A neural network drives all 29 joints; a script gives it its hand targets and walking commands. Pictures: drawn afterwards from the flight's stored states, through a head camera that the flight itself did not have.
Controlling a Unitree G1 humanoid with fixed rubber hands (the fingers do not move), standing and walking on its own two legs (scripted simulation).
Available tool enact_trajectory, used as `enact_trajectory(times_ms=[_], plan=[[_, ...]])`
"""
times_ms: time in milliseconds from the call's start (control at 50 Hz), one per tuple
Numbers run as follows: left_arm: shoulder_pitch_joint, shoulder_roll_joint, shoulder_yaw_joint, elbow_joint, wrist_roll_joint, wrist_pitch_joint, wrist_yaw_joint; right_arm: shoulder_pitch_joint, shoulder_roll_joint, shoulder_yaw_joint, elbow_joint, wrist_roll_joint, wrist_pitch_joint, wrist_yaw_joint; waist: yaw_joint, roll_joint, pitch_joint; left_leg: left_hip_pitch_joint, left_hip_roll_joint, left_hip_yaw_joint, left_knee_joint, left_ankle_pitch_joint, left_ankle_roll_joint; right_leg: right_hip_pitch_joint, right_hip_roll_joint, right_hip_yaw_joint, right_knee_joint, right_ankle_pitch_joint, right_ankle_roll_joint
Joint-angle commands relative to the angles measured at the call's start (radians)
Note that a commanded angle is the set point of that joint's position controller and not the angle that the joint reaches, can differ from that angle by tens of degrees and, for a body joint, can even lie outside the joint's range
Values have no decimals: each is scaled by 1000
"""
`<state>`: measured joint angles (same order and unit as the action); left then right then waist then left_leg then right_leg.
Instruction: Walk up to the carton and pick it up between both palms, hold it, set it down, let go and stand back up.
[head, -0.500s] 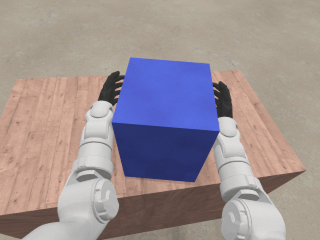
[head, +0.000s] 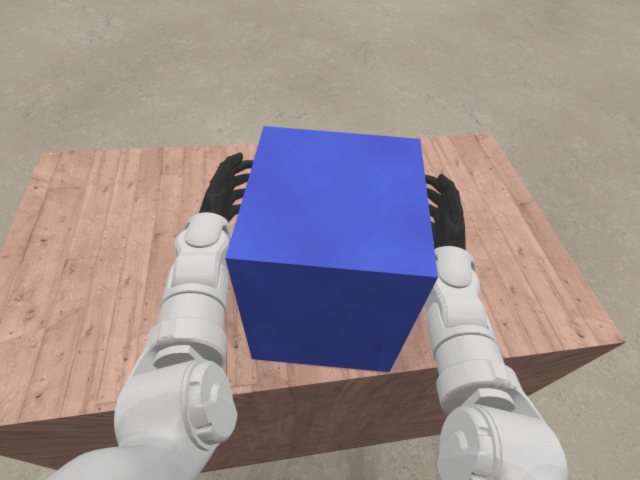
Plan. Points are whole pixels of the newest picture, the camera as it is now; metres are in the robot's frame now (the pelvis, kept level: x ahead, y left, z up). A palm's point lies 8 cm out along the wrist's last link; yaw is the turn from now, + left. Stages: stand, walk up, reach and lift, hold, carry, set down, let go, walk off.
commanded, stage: set down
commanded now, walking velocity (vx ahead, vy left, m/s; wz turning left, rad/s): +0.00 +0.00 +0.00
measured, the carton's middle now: (330, 256) +0.39 +0.00 +0.03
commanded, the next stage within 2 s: none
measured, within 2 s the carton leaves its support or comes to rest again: rests again in 1.62 s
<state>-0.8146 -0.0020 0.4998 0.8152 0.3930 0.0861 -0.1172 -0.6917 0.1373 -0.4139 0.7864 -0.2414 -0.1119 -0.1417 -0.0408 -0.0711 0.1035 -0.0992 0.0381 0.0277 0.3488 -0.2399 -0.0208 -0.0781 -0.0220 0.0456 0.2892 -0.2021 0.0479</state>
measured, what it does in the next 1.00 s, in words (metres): stands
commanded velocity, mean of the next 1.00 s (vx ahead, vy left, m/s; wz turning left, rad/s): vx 0.00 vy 0.00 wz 0.00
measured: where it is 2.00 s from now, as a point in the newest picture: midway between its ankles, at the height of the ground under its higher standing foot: outside the picture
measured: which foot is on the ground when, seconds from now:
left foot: down 0.00-1.00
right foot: down 0.00-1.00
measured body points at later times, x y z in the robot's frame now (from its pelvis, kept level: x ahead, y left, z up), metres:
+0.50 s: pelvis +0.00 +0.00 +0.00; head +0.04 +0.03 +0.45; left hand +0.44 +0.15 +0.08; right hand +0.40 -0.15 +0.08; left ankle -0.03 +0.13 -0.75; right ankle -0.03 -0.15 -0.75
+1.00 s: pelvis +0.00 +0.00 +0.00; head +0.05 +0.03 +0.45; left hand +0.44 +0.14 +0.07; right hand +0.40 -0.15 +0.08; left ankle -0.03 +0.13 -0.75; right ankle -0.03 -0.15 -0.75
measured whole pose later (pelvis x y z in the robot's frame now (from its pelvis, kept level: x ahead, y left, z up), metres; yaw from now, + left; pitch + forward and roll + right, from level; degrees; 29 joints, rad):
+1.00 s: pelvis +0.00 +0.00 +0.00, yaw +0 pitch +0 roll -1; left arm -0.81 -0.03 0.56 0.83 0.40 0.02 -0.14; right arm -0.66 0.16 -0.46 0.77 -0.29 -0.17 -0.12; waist -0.04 -0.06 0.12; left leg -0.10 0.04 0.03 0.35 -0.24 -0.02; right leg -0.08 -0.02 0.05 0.29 -0.20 0.05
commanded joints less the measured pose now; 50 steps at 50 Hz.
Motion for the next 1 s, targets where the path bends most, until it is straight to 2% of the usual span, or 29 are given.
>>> enact_trajectory(times_ms=[0, 40, 60, 80, 100, 120, 160, 220, 280, 300, 320, 340, 360, 380, 420, 460, 480, 520, 560, 580, 600, 640, 680, 720, 760, 780, 920, 940, 980], plan=[[-426, -453, -189, 73, -9, -64, -93, -505, 550, 286, -78, -97, -84, 133, 85, 59, -489, -126, -74, 144, -60, 330, 20, 276, 24, -121, 63, 595, 42], [-431, -458, -201, 65, -6, -62, -93, -498, 544, 272, -56, -97, -83, 133, 68, 86, -475, -128, -69, 136, -56, 364, 12, 273, 25, -129, 70, 593, 39], [-406, -450, -167, 97, 3, -59, -95, -506, 528, 268, -69, -97, -90, 136, 85, 78, -455, -125, -71, 141, -54, 343, 16, 272, 25, -123, 62, 570, 39], [-416, -458, -184, 87, 5, -60, -95, -480, 536, 255, -41, -102, -85, 134, 74, 87, -452, -111, -67, 145, -56, 351, 13, 250, 25, -132, 57, 551, 39], [-403, -450, -163, 92, 17, -60, -95, -481, 523, 262, -55, -104, -90, 136, 93, 73, -459, -112, -66, 149, -65, 332, 20, 251, 28, -131, 55, 545, 41], [-414, -465, -183, 73, 8, -66, -94, -465, 523, 245, -15, -110, -87, 134, 66, 96, -433, -101, -63, 142, -63, 354, 12, 240, 28, -140, 55, 528, 36], [-394, -457, -164, 81, 14, -61, -97, -456, 520, 253, -26, -112, -86, 137, 87, 82, -437, -80, -63, 146, -61, 351, 16, 223, 27, -135, 42, 522, 40], [-394, -455, -160, 88, 24, -63, -101, -446, 546, 253, -22, -114, -81, 135, 88, 85, -425, -126, -69, 149, -62, 329, 22, 257, 19, -119, 61, 549, 47], [-371, -444, -134, 106, 34, -59, -107, -444, 518, 224, -20, -130, -84, 136, 88, 54, -390, -114, -63, 146, -75, 314, 29, 248, 24, -128, 44, 509, 42], [-406, -444, -150, 97, 26, -62, -104, -441, 517, 220, -26, -123, -81, 138, 77, 90, -397, -115, -65, 141, -80, 298, 25, 233, 22, -130, 37, 481, 41], [-380, -434, -116, 130, 36, -51, -109, -429, 512, 223, -24, -125, -69, 141, 100, 47, -343, -123, -64, 148, -89, 269, 37, 230, 23, -121, 25, 458, 45], [-395, -434, -133, 106, 37, -53, -110, -431, 507, 202, -14, -126, -71, 142, 74, 78, -350, -119, -60, 143, -94, 264, 31, 234, 23, -136, 30, 430, 42], [-381, -449, -136, 101, 36, -61, -110, -433, 515, 215, -26, -131, -80, 143, 86, 79, -367, -120, -61, 145, -78, 293, 28, 220, 22, -130, 38, 466, 41], [-375, -453, -140, 97, 33, -68, -107, -427, 525, 214, -15, -136, -86, 140, 79, 70, -389, -120, -60, 144, -75, 313, 29, 229, 25, -128, 40, 499, 44], [-362, -443, -125, 120, 37, -60, -113, -399, 522, 216, -9, -136, -75, 138, 78, 48, -347, -121, -60, 138, -83, 298, 38, 236, 24, -125, 40, 501, 49], [-358, -436, -108, 107, 54, -62, -110, -405, 503, 205, -5, -138, -80, 142, 93, 79, -352, -117, -63, 147, -80, 298, 32, 231, 23, -132, 36, 448, 43], [-353, -427, -108, 114, 52, -62, -109, -412, 511, 208, -16, -141, -80, 143, 102, 64, -334, -117, -63, 144, -83, 292, 34, 235, 26, -132, 35, 438, 40], [-374, -451, -123, 87, 50, -65, -109, -409, 517, 212, -8, -134, -87, 143, 101, 77, -346, -111, -66, 157, -75, 312, 30, 208, 27, -132, 34, 446, 47], [-366, -420, -97, 114, 59, -63, -110, -392, 520, 208, -7, -132, -78, 144, 106, 62, -333, -120, -63, 150, -80, 276, 45, 227, 20, -117, 33, 456, 47], [-352, -437, -110, 98, 53, -67, -106, -374, 521, 226, -4, -132, -81, 144, 97, 64, -334, -120, -62, 148, -87, 289, 40, 237, 24, -126, 40, 470, 49], [-361, -434, -117, 110, 48, -63, -109, -377, 508, 188, 14, -137, -78, 142, 77, 69, -317, -115, -59, 141, -78, 298, 35, 203, 30, -133, 32, 435, 44], [-344, -425, -98, 117, 62, -61, -117, -374, 510, 207, 4, -135, -74, 141, 97, 65, -298, -117, -65, 151, -82, 284, 39, 205, 25, -126, 28, 448, 49], [-357, -422, -99, 93, 68, -68, -112, -361, 514, 201, 17, -138, -77, 142, 93, 82, -315, -116, -62, 147, -81, 293, 41, 208, 26, -125, 31, 437, 45], [-339, -399, -68, 120, 80, -67, -112, -375, 505, 213, -20, -144, -78, 141, 126, 49, -300, -119, -64, 155, -87, 251, 52, 224, 21, -114, 27, 420, 47], [-350, -416, -91, 93, 63, -73, -109, -367, 494, 195, -6, -144, -75, 144, 100, 74, -311, -104, -61, 149, -82, 300, 37, 202, 36, -130, 26, 410, 41], [-344, -422, -90, 103, 78, -68, -108, -364, 487, 186, -10, -149, -78, 146, 103, 84, -299, -100, -61, 148, -82, 299, 35, 192, 38, -134, 20, 371, 38], [-329, -402, -65, 121, 71, -75, -111, -340, 489, 201, -13, -163, -69, 146, 105, 33, -291, -120, -60, 140, -77, 276, 55, 193, 30, -119, 32, 423, 49], [-327, -411, -81, 101, 64, -83, -111, -360, 494, 198, -12, -151, -74, 145, 105, 58, -299, -110, -61, 146, -72, 289, 49, 185, 30, -122, 36, 430, 52], [-333, -397, -63, 111, 80, -81, -112, -339, 513, 196, -9, -154, -72, 145, 108, 46, -289, -143, -61, 150, -80, 261, 56, 190, 30, -117, 33, 409, 46]])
